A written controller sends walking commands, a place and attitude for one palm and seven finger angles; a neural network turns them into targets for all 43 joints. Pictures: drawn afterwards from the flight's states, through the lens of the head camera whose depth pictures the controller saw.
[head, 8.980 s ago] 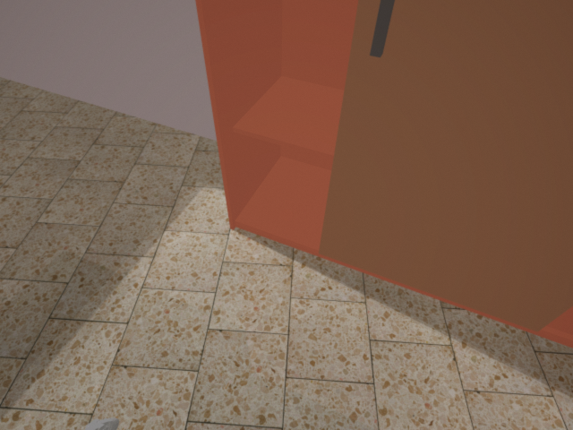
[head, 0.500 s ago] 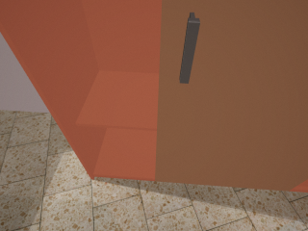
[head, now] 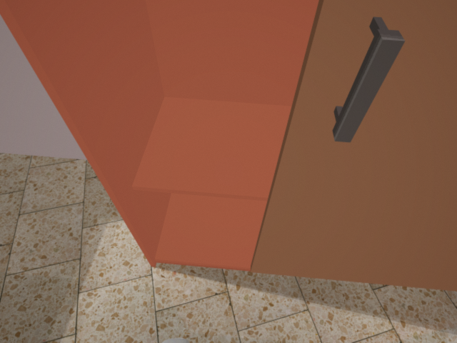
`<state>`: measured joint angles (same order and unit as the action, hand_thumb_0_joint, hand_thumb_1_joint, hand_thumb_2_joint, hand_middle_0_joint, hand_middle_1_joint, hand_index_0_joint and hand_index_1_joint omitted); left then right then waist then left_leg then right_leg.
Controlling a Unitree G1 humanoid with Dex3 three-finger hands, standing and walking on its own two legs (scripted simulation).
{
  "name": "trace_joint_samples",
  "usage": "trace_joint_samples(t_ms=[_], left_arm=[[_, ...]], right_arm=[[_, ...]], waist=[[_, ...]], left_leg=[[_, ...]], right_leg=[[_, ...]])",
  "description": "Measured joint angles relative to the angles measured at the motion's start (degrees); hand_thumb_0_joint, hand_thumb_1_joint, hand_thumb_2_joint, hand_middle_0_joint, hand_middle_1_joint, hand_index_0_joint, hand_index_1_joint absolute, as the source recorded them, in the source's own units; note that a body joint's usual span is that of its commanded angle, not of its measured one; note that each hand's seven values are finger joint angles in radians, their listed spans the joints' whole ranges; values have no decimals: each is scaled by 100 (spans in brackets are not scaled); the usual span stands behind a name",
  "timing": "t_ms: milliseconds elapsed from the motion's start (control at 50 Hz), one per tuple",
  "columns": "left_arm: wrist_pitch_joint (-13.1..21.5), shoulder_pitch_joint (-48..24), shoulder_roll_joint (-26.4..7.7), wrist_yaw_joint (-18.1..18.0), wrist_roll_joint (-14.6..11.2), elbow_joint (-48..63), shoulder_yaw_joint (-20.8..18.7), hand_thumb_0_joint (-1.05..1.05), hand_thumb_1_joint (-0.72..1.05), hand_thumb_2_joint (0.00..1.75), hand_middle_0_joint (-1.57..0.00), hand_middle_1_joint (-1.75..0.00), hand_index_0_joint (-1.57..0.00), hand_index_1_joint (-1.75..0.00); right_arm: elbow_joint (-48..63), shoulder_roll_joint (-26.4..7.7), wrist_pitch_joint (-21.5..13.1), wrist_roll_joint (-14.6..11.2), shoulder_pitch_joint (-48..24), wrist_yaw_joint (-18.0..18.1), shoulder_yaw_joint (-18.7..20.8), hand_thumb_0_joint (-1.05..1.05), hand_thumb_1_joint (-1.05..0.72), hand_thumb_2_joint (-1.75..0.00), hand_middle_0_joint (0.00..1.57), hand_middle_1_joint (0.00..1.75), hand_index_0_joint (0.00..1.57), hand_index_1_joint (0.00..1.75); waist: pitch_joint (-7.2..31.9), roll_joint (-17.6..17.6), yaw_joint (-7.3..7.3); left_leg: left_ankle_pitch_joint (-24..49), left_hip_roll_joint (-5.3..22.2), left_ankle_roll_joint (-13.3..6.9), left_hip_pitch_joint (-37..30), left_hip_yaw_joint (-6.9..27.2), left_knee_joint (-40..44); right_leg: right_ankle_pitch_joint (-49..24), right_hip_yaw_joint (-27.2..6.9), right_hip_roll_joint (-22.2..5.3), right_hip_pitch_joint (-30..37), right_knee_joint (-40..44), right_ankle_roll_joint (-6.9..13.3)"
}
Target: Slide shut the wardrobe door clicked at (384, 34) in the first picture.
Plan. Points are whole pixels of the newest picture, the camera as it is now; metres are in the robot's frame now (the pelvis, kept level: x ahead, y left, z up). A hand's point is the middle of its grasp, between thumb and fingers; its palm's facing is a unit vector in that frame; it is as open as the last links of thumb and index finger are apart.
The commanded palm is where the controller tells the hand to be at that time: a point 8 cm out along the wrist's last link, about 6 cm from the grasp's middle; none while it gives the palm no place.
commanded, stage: come to a stop and stand still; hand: right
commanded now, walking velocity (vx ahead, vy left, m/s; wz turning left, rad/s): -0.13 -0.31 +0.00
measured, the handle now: (358, 84) +0.43 -0.14 +0.24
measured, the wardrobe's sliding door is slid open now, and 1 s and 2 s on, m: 0.41 0.41 0.41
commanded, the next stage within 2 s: none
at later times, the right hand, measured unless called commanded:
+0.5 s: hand out of the picture +0.01 -0.20 -0.17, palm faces +0.06 +0.97 -0.25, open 7.4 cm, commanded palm none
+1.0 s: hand out of the picture -0.06 -0.17 -0.15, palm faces +0.01 +0.98 -0.21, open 7.4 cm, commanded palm none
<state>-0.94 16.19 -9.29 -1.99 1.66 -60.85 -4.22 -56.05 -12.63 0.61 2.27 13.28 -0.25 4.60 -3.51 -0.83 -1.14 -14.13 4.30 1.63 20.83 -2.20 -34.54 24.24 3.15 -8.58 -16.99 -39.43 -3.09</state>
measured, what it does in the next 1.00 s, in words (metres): steps on the spot: right foot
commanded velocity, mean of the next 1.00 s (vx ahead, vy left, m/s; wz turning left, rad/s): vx -0.02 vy -0.05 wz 0.00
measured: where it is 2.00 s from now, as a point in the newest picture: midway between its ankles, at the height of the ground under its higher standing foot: outside the picture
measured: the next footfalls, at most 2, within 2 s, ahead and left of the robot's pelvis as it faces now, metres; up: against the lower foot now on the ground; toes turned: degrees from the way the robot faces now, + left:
right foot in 0.28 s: +0.05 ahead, -0.07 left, +0.00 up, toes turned -5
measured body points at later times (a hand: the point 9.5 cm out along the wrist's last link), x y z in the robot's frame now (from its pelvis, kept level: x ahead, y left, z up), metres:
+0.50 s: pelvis -0.02 -0.01 +0.00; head -0.01 -0.01 +0.45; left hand +0.08 +0.22 -0.13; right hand +0.01 -0.25 -0.15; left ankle -0.02 +0.14 -0.72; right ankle +0.01 -0.07 -0.72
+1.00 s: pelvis -0.05 -0.01 +0.02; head -0.05 +0.02 +0.46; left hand -0.07 +0.22 -0.15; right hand -0.06 -0.23 -0.13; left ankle -0.02 +0.14 -0.72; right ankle +0.01 -0.07 -0.72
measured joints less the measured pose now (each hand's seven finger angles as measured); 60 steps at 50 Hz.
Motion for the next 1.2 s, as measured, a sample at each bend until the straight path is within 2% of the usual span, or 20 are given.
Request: trace_joint_samples(t_ms=[40, 100, 200, 260, 280, 300, 340, 360, 400, 460, 500, 540, 580, 720, 840, 1040, 1200], left_arm=[[-81, -78, -202, -6, -51, 22, -27, 0, 91, 89, -21, -30, -20, -30], [-91, -225, -360, -12, -110, 72, -10, 0, 91, 90, -20, -30, -20, -30], [-140, -447, -396, 27, -117, 247, 31, 0, 91, 90, -20, -29, -19, -30], [-153, -572, -316, 64, -117, 379, 55, 0, 91, 90, -20, -29, -19, -30], [-126, -597, -278, 75, -112, 421, 68, 0, 91, 90, -20, -29, -19, -30], [-98, -629, -213, 80, -95, 451, 84, 0, 91, 90, -20, -29, -19, -30], [-74, -669, -98, 86, -68, 533, 135, 0, 91, 90, -20, -29, -19, -30], [-67, -690, -44, 72, -59, 565, 168, 0, 91, 90, -20, -29, -19, -30], [-45, -679, -44, 130, -75, 651, 207, 0, 91, 90, -20, -29, -19, -30], [-8, -534, -63, 158, -54, 895, 263, 0, 91, 90, -20, -30, -19, -30], [35, -464, 18, 156, -81, 1004, 319, 0, 91, 90, -20, -30, -20, -30], [76, -477, 38, 161, -93, 1008, 335, 0, 91, 90, -20, -30, -20, -30], [95, -435, 8, 139, -125, 1028, 265, -1, 92, 90, -20, -30, -20, -30], [40, -97, -231, 182, -59, 834, 240, -2, 94, 89, -21, -30, -20, -30], [15, 238, -323, 173, -54, 435, 256, -1, 92, 90, -20, -30, -20, -30], [73, 506, -120, 150, -84, -56, 338, 0, 91, 90, -20, -29, -19, -30], [116, 440, 104, 137, -98, -221, 369, 0, 91, 90, -20, -30, -19, -30]], right_arm=[[-79, 102, -63, -2, -109, 55, -68, 0, -92, -90, 20, 30, 19, 30], [-132, 232, -90, 8, -211, 143, -152, 0, -92, -90, 20, 30, 19, 30], [-101, 378, -48, 3, -368, 221, -190, 0, -91, -90, 20, 30, 20, 30], [-96, 352, -4, -8, -376, 248, -168, 0, -91, -90, 20, 30, 20, 30], [-106, 324, 26, -24, -360, 246, -155, 0, -91, -90, 20, 30, 20, 30], [-126, 277, 76, -43, -355, 239, -135, 0, -91, -90, 20, 30, 20, 30], [-186, 211, 205, -48, -333, 250, -121, 0, -91, -90, 20, 30, 20, 30], [-212, 183, 257, -38, -321, 251, -115, 0, -91, -90, 20, 30, 20, 30], [-250, 181, 193, -89, -212, 297, -226, 0, -91, -90, 20, 30, 20, 30], [-155, 200, 71, -105, 29, 278, -326, 0, -91, -90, 20, 30, 20, 30], [-66, 117, -32, -103, 191, 273, -361, 0, -91, -90, 20, 30, 20, 30], [-129, 145, -20, -96, 218, 272, -405, 0, -91, -90, 20, 30, 20, 30], [-163, 210, 27, -88, 283, 233, -457, 0, -91, -90, 20, 30, 20, 30], [-113, 273, 34, -56, 517, 189, -465, 0, -91, -90, 20, 30, 20, 30], [-251, 369, -36, -72, 637, 179, -502, 0, -91, -90, 20, 30, 20, 30], [-643, 587, -88, -98, 682, 182, -567, 0, -91, -90, 20, 30, 20, 30], [-790, 711, -147, -98, 633, 209, -568, 0, -91, -90, 20, 30, 20, 30]], waist=[[-78, -184, 3], [-149, -157, 36], [-238, 32, 129], [-251, 185, 183], [-248, 243, 190], [-266, 358, 216], [-257, 459, 257], [-247, 470, 255], [-134, 295, 205], [65, 8, 189], [171, 86, 228], [145, -27, 217], [188, -207, 165], [422, -299, 121], [425, -276, 106], [323, -167, 19], [313, -114, 21]], left_leg=[[-216, -102, 7, -16, -95, -187], [-208, -119, -37, -153, -100, -87], [-103, -53, -64, -338, -186, 117], [-95, -9, -17, -339, -216, 77], [-124, 7, 11, -314, -208, -2], [-159, 60, 8, -288, -154, -97], [-886, -13, -45, -96, 53, -694], [-1104, -96, -69, 37, 171, -1157], [-1312, -210, -154, 136, 148, -1597], [-1150, -250, -217, -202, 59, -964], [-583, -175, -330, -488, 279, -204], [-436, -140, -104, -497, 385, -201], [-439, -141, -49, -533, 395, -165], [-379, -160, -113, -510, 516, 126], [-215, -204, -103, -533, 587, 327], [-4, -253, -68, -559, 614, 487], [34, -291, -58, -572, 576, 533]], right_leg=[[470, -299, 148, -212, -655, 148], [595, -248, 476, -317, -1035, 181], [398, -11, 888, -290, -681, 129], [-78, 61, 971, -75, 55, 145], [-507, 106, 971, 62, 437, 211], [-757, 175, 1028, 117, 536, 397], [-837, 276, 1059, 169, 617, 683], [-859, 301, 1058, 192, 699, 754], [-868, 247, 980, 87, 658, 801], [-796, 203, 927, -70, 459, 823], [-754, 337, 1051, -157, 340, 832], [-746, 410, 1076, -132, 294, 846], [-842, 420, 1082, -47, 434, 873], [-1226, 438, 1158, 45, 1003, 860], [-1430, 406, 1184, 96, 1284, 844], [-1556, 389, 1160, 149, 1479, 788], [-1556, 343, 1123, 155, 1518, 726]])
